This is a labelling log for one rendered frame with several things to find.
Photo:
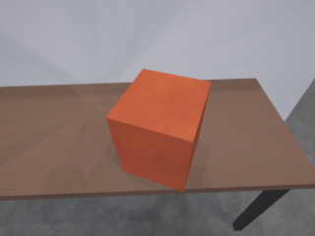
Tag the table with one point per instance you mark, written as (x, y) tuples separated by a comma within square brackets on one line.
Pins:
[(55, 143)]

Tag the carton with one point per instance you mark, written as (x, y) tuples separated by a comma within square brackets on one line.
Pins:
[(156, 124)]

